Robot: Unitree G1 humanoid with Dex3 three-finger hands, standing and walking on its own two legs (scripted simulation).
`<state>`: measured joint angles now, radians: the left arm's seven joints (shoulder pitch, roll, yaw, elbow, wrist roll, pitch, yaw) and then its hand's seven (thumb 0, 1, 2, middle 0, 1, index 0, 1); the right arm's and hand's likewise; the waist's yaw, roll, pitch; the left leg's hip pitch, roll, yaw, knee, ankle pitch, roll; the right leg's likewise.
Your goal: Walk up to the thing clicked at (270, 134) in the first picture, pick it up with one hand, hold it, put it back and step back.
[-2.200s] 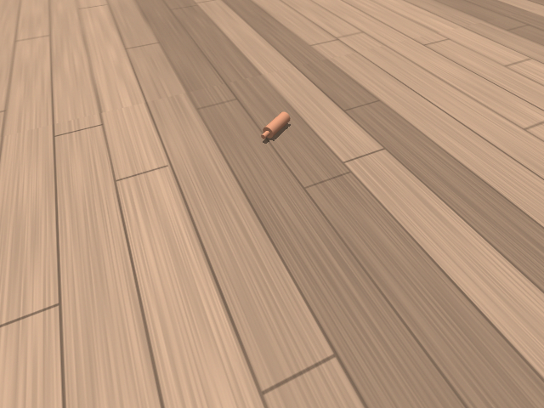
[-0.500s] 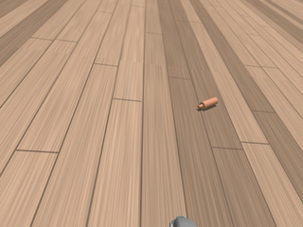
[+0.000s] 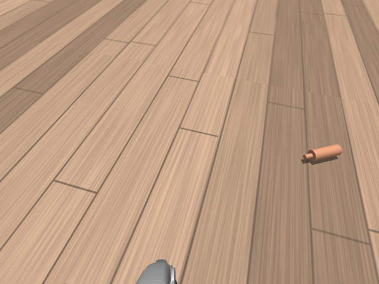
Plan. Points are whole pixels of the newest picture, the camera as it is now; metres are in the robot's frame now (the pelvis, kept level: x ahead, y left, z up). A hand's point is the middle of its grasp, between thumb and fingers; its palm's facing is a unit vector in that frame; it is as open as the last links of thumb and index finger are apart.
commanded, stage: walk up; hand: left
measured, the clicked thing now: (321, 153) +1.03 -0.80 -0.73
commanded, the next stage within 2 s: none
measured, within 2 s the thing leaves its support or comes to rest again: neither
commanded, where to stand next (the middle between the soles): +0.74 -1.15 m, yaw +19 degrees
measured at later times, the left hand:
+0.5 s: hand (160, 224) +0.29 +0.12 -0.16, palm faces +0.02 -0.94 -0.33, open 7.4 cm
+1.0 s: hand (227, 219) +0.33 -0.07 -0.18, palm faces +0.14 -0.95 -0.27, open 7.4 cm
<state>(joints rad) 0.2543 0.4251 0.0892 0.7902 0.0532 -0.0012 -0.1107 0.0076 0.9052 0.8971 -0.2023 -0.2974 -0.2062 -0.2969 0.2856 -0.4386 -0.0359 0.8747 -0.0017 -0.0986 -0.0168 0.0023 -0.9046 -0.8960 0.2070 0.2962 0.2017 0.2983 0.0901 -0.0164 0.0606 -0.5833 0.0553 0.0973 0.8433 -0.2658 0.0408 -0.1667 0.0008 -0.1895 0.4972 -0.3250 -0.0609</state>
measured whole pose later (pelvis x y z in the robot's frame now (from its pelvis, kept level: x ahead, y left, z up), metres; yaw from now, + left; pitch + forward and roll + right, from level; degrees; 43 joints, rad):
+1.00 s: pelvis +0.32 -0.35 -0.02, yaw +12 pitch -2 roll +1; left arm 0.30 0.45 0.09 0.76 0.06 0.10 -0.11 0.01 0.91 0.90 -0.20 -0.30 -0.20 -0.30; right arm 0.33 -0.41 -0.01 0.86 -0.01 -0.11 -0.09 0.00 -0.90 -0.90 0.21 0.30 0.21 0.30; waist 0.02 -0.14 0.06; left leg -0.42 0.03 0.10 0.69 -0.25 0.05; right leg -0.52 -0.01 0.06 1.16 -0.41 -0.02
